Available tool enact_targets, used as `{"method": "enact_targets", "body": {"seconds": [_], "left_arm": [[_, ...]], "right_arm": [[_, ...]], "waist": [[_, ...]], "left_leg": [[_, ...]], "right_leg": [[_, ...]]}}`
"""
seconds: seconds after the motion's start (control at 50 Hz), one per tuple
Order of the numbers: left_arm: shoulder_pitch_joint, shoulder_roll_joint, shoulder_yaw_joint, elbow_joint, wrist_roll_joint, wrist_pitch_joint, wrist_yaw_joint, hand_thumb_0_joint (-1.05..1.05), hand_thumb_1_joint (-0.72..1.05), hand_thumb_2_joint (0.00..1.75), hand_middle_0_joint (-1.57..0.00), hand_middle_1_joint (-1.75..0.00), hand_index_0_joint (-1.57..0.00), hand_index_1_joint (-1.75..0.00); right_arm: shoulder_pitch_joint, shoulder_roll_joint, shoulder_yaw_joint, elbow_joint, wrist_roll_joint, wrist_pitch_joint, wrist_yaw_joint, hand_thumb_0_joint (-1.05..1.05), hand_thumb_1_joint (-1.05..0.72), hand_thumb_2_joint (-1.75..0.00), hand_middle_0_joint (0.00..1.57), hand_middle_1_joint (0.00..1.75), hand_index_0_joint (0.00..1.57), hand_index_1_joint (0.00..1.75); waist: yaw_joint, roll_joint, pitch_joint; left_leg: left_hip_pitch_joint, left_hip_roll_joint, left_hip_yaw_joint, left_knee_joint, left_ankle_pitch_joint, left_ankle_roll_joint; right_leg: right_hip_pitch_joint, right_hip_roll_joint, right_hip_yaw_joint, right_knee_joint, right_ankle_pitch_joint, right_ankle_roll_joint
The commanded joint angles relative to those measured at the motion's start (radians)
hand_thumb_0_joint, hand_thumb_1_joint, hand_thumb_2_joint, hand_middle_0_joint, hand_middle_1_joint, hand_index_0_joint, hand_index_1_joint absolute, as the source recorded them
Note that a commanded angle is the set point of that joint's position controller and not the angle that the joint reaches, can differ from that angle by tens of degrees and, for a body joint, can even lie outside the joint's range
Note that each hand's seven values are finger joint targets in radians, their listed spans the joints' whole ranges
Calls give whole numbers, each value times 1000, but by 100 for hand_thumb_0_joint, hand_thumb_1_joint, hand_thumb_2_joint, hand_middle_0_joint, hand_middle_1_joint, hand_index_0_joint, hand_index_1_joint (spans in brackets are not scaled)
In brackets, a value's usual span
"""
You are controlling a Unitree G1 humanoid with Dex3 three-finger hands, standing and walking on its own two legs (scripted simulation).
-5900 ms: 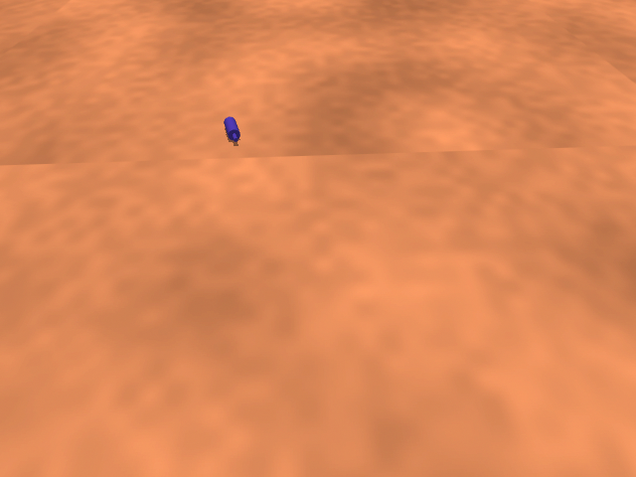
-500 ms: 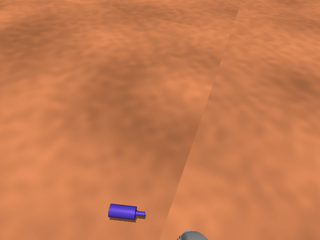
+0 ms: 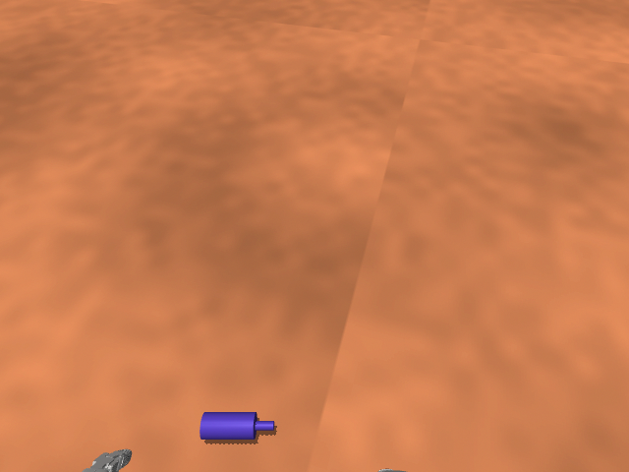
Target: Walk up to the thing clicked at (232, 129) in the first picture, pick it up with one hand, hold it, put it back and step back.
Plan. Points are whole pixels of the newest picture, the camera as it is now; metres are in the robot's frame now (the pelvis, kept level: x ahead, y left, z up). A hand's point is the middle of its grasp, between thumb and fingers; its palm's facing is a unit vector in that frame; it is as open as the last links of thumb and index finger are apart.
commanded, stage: walk up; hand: left
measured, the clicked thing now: (238, 425) +0.37 +0.23 -0.71
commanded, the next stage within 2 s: stand in 1.16 s
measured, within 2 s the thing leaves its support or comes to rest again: neither
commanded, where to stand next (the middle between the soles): +0.07 -0.02 m, yaw +4 degrees
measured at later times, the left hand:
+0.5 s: hand out of the picture +0.09 +0.23 -0.12, palm faces +0.01 -0.95 -0.32, open 7.4 cm
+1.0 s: hand out of the picture +0.09 +0.25 -0.12, palm faces +0.00 -0.95 -0.31, open 7.4 cm
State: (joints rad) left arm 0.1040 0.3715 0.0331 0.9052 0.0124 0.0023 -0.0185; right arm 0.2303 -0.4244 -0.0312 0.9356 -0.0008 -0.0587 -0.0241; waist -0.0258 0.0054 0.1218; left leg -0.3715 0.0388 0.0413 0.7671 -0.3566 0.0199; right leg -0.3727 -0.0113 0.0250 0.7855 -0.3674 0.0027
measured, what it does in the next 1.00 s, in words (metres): stands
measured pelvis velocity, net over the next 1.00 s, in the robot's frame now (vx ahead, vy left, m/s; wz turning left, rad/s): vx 0.01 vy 0.00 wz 0.01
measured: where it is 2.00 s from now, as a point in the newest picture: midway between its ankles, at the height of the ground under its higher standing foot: outside the picture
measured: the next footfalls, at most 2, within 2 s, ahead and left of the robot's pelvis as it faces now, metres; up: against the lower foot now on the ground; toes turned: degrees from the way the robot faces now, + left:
none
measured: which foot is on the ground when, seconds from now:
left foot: down 0.00-1.00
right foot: down 0.00-1.00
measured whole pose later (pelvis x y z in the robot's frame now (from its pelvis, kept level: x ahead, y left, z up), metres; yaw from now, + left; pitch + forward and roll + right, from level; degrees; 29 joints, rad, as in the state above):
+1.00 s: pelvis +0.01 +0.00 +0.04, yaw +1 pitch -2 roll +0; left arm 0.07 0.35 0.03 1.16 0.00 0.01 -0.03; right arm 0.07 -0.34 0.00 1.16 0.00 -0.02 0.01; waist -0.01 0.00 0.07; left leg -0.17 0.03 0.03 0.34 -0.14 -0.01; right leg -0.15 -0.02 0.01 0.35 -0.17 0.02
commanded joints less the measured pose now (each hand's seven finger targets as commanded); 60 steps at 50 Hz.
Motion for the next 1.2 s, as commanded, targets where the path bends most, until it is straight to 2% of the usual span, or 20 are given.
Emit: {"method": "enact_targets", "body": {"seconds": [0.0,0.02,0.04,0.06,0.08,0.1,0.12,0.14,0.16,0.18,0.2,0.26,0.36,0.46,0.56,0.68,0.82,0.96,1.12,1.18], "left_arm": [[-23,176,39,-41,-32,4,25,0,90,90,-20,-30,-20,-30],[-20,233,59,-4,-24,9,34,0,90,90,-20,-30,-20,-30],[-2,230,62,15,-21,6,27,0,90,90,-20,-30,-20,-30],[18,208,59,34,-23,-3,23,0,90,90,-20,-30,-20,-30],[37,204,58,56,-20,-12,20,0,90,90,-20,-30,-20,-30],[32,222,58,65,-14,-23,20,0,90,90,-20,-30,-20,-30],[-23,245,55,57,-11,-29,19,0,90,90,-20,-30,-20,-30],[-74,259,53,55,-12,-28,15,0,90,90,-20,-30,-20,-30],[-95,237,40,54,-14,-28,16,0,90,90,-20,-30,-20,-30],[-96,221,31,66,-16,-28,17,0,90,90,-20,-30,-20,-30],[-94,213,27,79,-15,-28,18,0,90,90,-20,-30,-20,-30],[-93,213,24,111,-15,-31,18,0,90,90,-20,-30,-20,-30],[-105,199,19,150,-19,-25,17,0,90,90,-20,-30,-20,-30],[-109,189,19,180,-19,-23,13,0,90,90,-20,-30,-20,-30],[-108,184,24,192,-16,-19,9,0,90,90,-20,-30,-20,-30],[-107,181,26,195,-13,-19,6,0,90,90,-20,-30,-20,-30],[-97,173,24,198,-11,-16,7,0,90,90,-20,-30,-20,-30],[-83,174,22,201,-12,-19,8,0,90,90,-20,-30,-20,-30],[-75,175,23,203,-7,-21,13,0,90,90,-20,-30,-20,-30],[-67,182,17,193,-3,-30,17,0,90,90,-20,-30,-20,-30]], "right_arm": [[14,-302,-70,-32,-18,-20,-13,0,-90,-90,20,30,20,30],[-64,-323,-73,-39,-15,-17,-8,0,-90,-90,20,30,20,30],[-111,-291,-64,-42,-18,-16,-9,0,-90,-90,20,30,20,30],[-133,-257,-48,-36,-13,-15,-9,0,-90,-90,20,30,20,30],[-141,-231,-37,-26,-10,-11,-6,0,-90,-90,20,30,20,30],[-118,-199,-28,-13,-1,-7,-3,0,-90,-90,20,30,20,30],[-97,-172,-24,1,7,-1,-1,0,-90,-90,20,30,20,30],[-85,-170,-26,20,8,4,1,0,-90,-90,20,30,20,30],[-93,-169,-26,36,4,5,3,0,-90,-90,20,30,20,30],[-130,-180,-27,43,3,5,7,0,-90,-90,20,30,20,30],[-138,-176,-24,51,4,4,8,0,-90,-90,20,30,20,30],[-161,-161,-14,78,9,7,12,0,-90,-90,20,30,20,30],[-212,-148,-5,120,6,14,16,0,-90,-90,20,30,20,30],[-243,-144,2,147,4,12,20,0,-90,-90,20,30,20,30],[-249,-149,2,157,-1,10,20,0,-90,-90,20,30,20,30],[-242,-148,-1,155,-3,6,18,0,-90,-90,20,30,20,30],[-231,-145,-8,152,-3,8,17,0,-90,-90,20,30,20,30],[-215,-143,-11,158,-2,9,16,0,-90,-90,20,30,20,30],[-215,-131,-11,159,-2,19,19,0,-90,-90,20,30,20,30],[-208,-132,-13,162,-16,27,21,0,-90,-90,20,30,20,30]], "waist": [[13,135,-121],[17,135,-76],[52,82,-71],[72,67,-98],[82,74,-121],[64,56,-148],[23,0,-149],[-7,-35,-147],[-12,-22,-164],[3,4,-165],[10,-12,-183],[13,-62,-206],[22,-53,-179],[29,-24,-164],[31,9,-150],[27,9,-172],[22,12,-160],[23,0,-187],[17,-12,-164],[16,18,-134]], "left_leg": [[80,293,-493,-418,22,145],[-43,354,-535,-436,-14,219],[-74,302,-451,-396,9,202],[-37,226,-324,-338,80,144],[-23,173,-235,-273,162,85],[-20,122,-169,-201,247,39],[20,58,-123,-190,185,8],[127,33,-95,-200,95,-4],[190,52,-106,-231,110,2],[179,65,-122,-251,138,11],[172,78,-126,-263,168,22],[212,73,-103,-280,241,18],[241,78,-103,-359,215,7],[243,87,-107,-417,211,-5],[218,98,-118,-472,153,-12],[212,102,-119,-483,200,-13],[206,107,-132,-508,177,-11],[244,105,-120,-489,267,-8],[254,100,-116,-487,234,-11],[213,91,-122,-512,161,-15]], "right_leg": [[-100,0,31,46,-19,-43],[-9,-21,41,113,-171,-39],[55,-35,33,75,-130,-43],[83,-32,22,-39,-33,-53],[136,-47,36,-154,100,-59],[182,-84,117,-229,215,-74],[118,-133,206,-278,206,-100],[25,-164,232,-295,169,-113],[6,-155,204,-301,170,-94],[35,-123,151,-301,189,-68],[82,-111,124,-299,211,-58],[125,-121,121,-335,275,-52],[132,-125,116,-416,211,-38],[166,-119,101,-469,197,-29],[198,-113,84,-489,181,-26],[240,-113,71,-490,238,-24],[236,-107,60,-495,212,-20],[254,-115,60,-491,283,-16],[225,-112,61,-518,230,-14],[222,-114,67,-522,170,-15]]}}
